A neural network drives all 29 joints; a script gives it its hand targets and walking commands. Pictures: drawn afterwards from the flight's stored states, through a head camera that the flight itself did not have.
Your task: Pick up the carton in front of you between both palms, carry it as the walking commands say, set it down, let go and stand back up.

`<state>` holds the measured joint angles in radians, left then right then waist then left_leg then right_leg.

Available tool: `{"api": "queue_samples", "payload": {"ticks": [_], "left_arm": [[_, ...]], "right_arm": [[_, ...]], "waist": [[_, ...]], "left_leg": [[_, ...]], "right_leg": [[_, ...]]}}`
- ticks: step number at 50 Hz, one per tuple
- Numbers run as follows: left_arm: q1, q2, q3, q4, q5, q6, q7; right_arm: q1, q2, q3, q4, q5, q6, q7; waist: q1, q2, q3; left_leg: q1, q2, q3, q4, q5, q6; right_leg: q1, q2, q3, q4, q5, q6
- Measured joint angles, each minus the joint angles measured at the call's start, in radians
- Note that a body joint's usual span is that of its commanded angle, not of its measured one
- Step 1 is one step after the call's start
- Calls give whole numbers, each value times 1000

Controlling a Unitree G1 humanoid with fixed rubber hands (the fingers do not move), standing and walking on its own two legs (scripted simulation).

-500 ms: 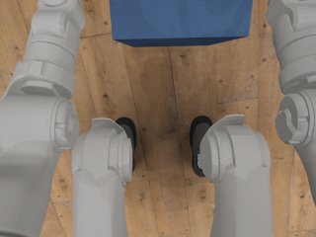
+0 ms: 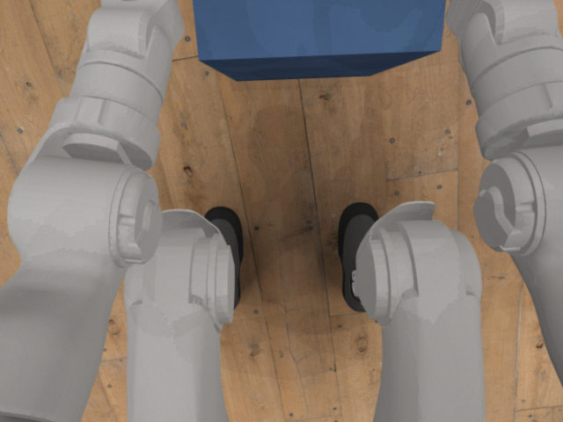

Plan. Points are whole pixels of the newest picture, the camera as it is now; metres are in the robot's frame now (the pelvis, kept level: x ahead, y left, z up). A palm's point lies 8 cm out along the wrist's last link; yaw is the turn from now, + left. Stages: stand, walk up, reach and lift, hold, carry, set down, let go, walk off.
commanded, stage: reach and lift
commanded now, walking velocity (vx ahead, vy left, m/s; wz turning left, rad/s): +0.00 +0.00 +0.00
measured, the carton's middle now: out of the picture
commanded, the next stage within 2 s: none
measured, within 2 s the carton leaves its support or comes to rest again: leaves its support in 0.28 s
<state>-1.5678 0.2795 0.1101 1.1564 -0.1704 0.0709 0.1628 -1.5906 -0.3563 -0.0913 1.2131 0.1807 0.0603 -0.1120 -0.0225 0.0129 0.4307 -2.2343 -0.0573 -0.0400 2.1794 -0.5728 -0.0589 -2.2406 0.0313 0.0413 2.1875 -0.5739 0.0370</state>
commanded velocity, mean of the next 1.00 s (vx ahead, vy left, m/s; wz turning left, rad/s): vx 0.00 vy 0.00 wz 0.00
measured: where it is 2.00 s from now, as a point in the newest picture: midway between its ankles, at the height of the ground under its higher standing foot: (290, 276)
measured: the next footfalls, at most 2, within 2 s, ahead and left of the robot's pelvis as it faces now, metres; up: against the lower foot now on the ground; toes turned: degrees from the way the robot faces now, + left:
none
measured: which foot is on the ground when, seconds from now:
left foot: down 0.00-1.00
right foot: down 0.00-1.00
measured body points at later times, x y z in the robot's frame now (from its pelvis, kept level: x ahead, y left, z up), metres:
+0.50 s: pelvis +0.01 +0.00 +0.02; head +0.32 -0.02 +0.35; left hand +0.56 +0.12 -0.07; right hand +0.55 -0.18 -0.07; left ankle +0.12 +0.13 -0.34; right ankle +0.11 -0.13 -0.34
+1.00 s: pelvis +0.01 +0.00 +0.14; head +0.26 -0.01 +0.52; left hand +0.51 +0.13 +0.09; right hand +0.50 -0.17 +0.08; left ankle +0.12 +0.13 -0.34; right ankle +0.11 -0.13 -0.34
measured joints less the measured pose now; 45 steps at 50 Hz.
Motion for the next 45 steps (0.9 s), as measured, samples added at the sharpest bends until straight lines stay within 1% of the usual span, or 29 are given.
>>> {"api": "queue_samples", "payload": {"ticks": [2, 5, 8, 10, 13, 14, 15, 16, 19, 22, 24, 29, 33, 38, 45], "left_arm": [[-8, -8, 46, 1, 42, 16, -4], [10, -21, 111, -35, 99, 49, -26], [52, -37, 150, -94, 123, 75, -46], [82, -45, 155, -134, 121, 90, -47], [116, -45, 132, -173, 95, 119, -27], [131, -49, 125, -192, 86, 129, -11], [149, -56, 120, -216, 78, 138, 9], [169, -66, 120, -241, 73, 147, 17], [243, -91, 129, -319, 78, 173, 17], [313, -127, 165, -374, 112, 198, 8], [343, -155, 211, -378, 155, 211, -8], [370, -223, 345, -340, 305, 246, -51], [382, -251, 399, -339, 379, 264, -71], [397, -266, 419, -373, 408, 281, -86], [466, -287, 393, -457, 395, 310, -92]], "right_arm": [[-12, 7, -26, 5, -31, 16, 13], [4, 18, -75, -29, -80, 51, 29], [47, 31, -112, -92, -108, 84, 52], [80, 41, -121, -139, -110, 102, 55], [134, 59, -105, -209, -92, 137, 38], [154, 67, -95, -235, -85, 147, 24], [174, 76, -87, -262, -80, 159, 1], [196, 87, -85, -290, -79, 170, -28], [266, 112, -104, -373, -91, 205, -27], [328, 152, -148, -425, -131, 235, -14], [356, 181, -195, -428, -173, 250, 3], [386, 240, -321, -385, -316, 282, 52], [399, 265, -379, -382, -392, 298, 79], [412, 288, -406, -411, -433, 310, 93], [482, 317, -388, -497, -424, 337, 95]], "waist": [[-1, 1, 3], [-1, 3, 0], [-1, 5, -13], [-2, 6, -26], [-5, 11, -58], [-5, 13, -74], [-4, 14, -91], [-3, 14, -112], [1, 14, -191], [1, 14, -290], [0, 14, -357], [2, 10, -477], [6, 7, -518], [8, 6, -537], [9, 7, -568]], "left_leg": [[1, -4, -2, 4, -1, -2], [2, -7, -5, 21, -10, -4], [-3, -9, -7, 39, -24, -5], [-8, -11, -8, 47, -32, -5], [-18, -17, -10, 50, -39, -8], [-22, -20, -11, 49, -40, -10], [-24, -25, -13, 45, -41, -13], [-27, -31, -15, 41, -41, -16], [-29, -49, -26, 17, -39, -29], [-17, -60, -35, -25, -33, -38], [-3, -61, -38, -62, -23, -38], [52, -56, -40, -178, 15, -25], [99, -57, -41, -268, 49, -20], [147, -63, -47, -352, 81, -20], [222, -66, -56, -440, 92, -21]], "right_leg": [[2, 0, -1, 4, -1, 0], [2, 2, -2, 20, -10, -2], [-3, 3, -4, 38, -23, -3], [-7, 3, -4, 46, -32, -3], [-17, 4, -3, 50, -40, -2], [-20, 6, -1, 49, -42, -1], [-24, 9, 1, 46, -42, 2], [-27, 15, 5, 42, -42, 5], [-32, 39, 20, 16, -35, 22], [-22, 56, 31, -27, -24, 36], [-7, 62, 35, -67, -13, 40], [48, 70, 42, -189, 30, 40], [95, 74, 49, -279, 65, 38], [143, 74, 55, -362, 95, 38], [220, 71, 57, -449, 103, 36]]}}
